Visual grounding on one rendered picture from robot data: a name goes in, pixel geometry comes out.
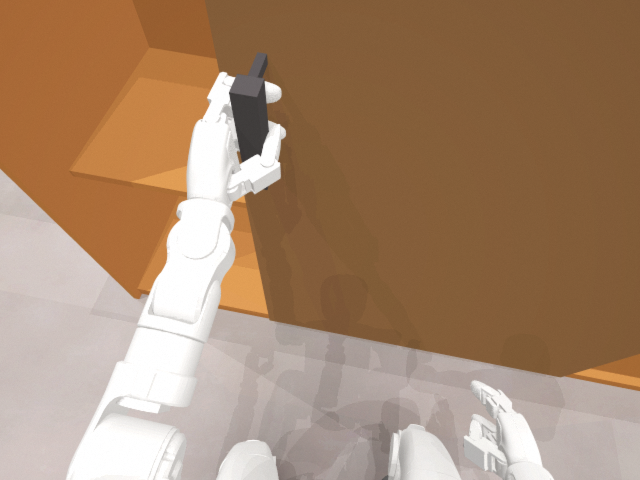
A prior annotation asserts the robot right hand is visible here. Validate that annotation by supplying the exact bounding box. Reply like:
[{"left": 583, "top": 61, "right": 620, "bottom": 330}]
[{"left": 464, "top": 380, "right": 543, "bottom": 480}]

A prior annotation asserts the robot left upper arm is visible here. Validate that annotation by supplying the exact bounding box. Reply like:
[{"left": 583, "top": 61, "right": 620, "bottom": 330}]
[{"left": 70, "top": 413, "right": 187, "bottom": 480}]

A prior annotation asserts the robot left hand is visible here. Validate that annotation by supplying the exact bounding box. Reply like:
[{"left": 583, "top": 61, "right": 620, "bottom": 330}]
[{"left": 186, "top": 72, "right": 286, "bottom": 209}]

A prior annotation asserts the left robot forearm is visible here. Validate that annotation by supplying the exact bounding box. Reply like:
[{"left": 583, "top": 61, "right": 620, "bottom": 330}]
[{"left": 66, "top": 198, "right": 236, "bottom": 480}]

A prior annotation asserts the robot thigh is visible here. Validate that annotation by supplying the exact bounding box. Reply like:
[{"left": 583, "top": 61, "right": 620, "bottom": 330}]
[
  {"left": 216, "top": 441, "right": 279, "bottom": 480},
  {"left": 388, "top": 428, "right": 461, "bottom": 480}
]

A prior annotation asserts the wardrobe door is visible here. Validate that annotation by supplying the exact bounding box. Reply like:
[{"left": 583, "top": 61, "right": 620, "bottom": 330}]
[
  {"left": 205, "top": 0, "right": 640, "bottom": 377},
  {"left": 591, "top": 354, "right": 640, "bottom": 378}
]

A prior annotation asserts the robot right thigh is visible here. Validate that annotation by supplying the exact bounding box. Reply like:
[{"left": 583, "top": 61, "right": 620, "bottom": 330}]
[{"left": 388, "top": 428, "right": 461, "bottom": 480}]

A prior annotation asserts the robot left thigh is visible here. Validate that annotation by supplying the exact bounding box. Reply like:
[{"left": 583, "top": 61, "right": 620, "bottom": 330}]
[{"left": 216, "top": 441, "right": 279, "bottom": 480}]

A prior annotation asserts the handle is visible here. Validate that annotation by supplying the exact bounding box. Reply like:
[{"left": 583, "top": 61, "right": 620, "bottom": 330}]
[{"left": 229, "top": 52, "right": 269, "bottom": 190}]

